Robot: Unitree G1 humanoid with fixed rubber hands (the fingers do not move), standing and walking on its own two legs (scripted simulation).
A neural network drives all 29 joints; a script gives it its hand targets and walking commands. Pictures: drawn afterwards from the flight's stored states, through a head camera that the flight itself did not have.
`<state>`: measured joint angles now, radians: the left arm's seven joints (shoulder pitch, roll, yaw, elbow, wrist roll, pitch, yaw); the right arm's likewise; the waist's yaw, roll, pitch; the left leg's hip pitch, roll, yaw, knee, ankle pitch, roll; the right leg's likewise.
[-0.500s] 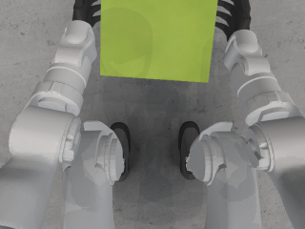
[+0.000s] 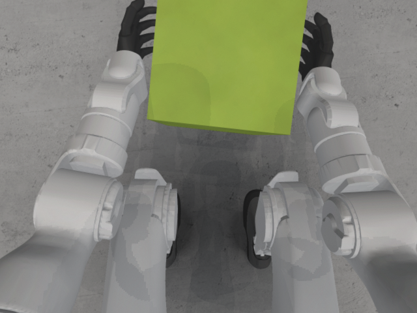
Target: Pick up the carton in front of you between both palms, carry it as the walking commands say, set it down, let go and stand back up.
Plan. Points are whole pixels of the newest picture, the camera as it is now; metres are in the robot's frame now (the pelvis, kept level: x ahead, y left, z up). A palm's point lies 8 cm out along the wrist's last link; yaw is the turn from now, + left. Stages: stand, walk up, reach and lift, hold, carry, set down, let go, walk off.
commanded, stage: reach and lift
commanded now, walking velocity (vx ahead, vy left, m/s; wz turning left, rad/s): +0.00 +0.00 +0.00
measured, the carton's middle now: (219, 77) +0.51 +0.01 -0.19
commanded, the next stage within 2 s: none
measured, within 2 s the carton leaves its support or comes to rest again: neither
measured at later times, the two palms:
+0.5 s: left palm (52, 22) +0.47 +0.17 +0.07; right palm (393, 29) +0.48 -0.13 +0.08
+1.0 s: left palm out of the picture +0.43 +0.17 +0.23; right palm out of the picture +0.45 -0.13 +0.24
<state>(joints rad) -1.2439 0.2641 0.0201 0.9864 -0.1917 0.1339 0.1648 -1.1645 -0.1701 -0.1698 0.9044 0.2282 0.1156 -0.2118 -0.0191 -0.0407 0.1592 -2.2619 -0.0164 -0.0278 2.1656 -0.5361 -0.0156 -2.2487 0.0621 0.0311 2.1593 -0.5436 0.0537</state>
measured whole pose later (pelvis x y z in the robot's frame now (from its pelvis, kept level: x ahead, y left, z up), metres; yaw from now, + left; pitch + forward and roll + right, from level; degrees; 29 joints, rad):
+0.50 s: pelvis +0.02 -0.01 +0.13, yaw +3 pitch +41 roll -1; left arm -0.91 0.03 0.37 0.71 0.16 0.32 0.05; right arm -0.88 0.06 -0.45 0.64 -0.15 0.31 -0.10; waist -0.01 -0.02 -0.20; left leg -1.96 -0.05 -0.06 1.73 -0.49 -0.03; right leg -1.93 0.08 0.04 1.74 -0.53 0.04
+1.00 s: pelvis +0.06 +0.00 +0.27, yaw +3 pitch +28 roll +0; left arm -0.57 -0.07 0.33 0.63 0.17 0.32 0.06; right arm -0.56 0.11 -0.38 0.61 -0.16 0.31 -0.07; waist -0.01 -0.02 -0.23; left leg -1.29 -0.04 -0.06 1.27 -0.46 -0.02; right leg -1.27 0.06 0.06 1.28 -0.49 0.02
